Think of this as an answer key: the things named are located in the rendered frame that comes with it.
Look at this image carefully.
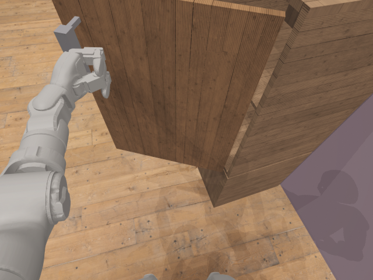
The cupboard door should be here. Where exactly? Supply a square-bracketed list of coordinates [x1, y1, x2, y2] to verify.
[52, 0, 286, 172]

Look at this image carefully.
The handle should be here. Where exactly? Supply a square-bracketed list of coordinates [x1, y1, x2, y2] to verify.
[54, 16, 91, 93]

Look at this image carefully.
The left robot hand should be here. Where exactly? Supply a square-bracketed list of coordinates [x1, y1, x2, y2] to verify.
[50, 47, 112, 102]

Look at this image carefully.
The robot left upper arm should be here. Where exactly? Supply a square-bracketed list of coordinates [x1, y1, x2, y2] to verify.
[0, 171, 71, 280]

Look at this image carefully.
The left robot forearm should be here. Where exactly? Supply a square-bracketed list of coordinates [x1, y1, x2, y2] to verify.
[0, 84, 75, 177]

